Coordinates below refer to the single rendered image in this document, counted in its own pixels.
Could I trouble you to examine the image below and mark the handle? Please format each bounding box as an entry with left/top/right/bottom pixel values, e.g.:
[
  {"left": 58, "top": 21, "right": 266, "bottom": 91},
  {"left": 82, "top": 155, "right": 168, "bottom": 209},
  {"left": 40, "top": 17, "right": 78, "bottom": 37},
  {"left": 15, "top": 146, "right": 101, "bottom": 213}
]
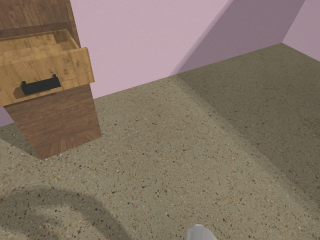
[{"left": 21, "top": 74, "right": 61, "bottom": 96}]

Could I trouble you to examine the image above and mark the drawer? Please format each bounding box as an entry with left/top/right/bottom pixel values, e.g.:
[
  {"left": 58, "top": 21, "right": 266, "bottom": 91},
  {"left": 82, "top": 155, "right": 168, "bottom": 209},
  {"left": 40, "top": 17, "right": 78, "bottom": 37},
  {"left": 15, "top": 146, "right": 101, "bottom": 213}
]
[{"left": 0, "top": 29, "right": 95, "bottom": 107}]

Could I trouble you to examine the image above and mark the cabinet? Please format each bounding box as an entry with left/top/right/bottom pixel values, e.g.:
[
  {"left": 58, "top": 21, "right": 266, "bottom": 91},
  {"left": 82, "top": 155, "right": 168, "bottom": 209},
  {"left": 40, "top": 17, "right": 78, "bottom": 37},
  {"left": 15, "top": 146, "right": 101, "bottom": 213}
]
[{"left": 0, "top": 0, "right": 102, "bottom": 160}]

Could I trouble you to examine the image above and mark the robot right thigh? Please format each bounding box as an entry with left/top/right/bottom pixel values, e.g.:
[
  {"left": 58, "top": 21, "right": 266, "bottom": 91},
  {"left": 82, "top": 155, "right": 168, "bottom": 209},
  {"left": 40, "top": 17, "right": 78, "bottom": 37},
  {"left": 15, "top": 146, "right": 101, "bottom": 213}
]
[{"left": 186, "top": 226, "right": 217, "bottom": 240}]

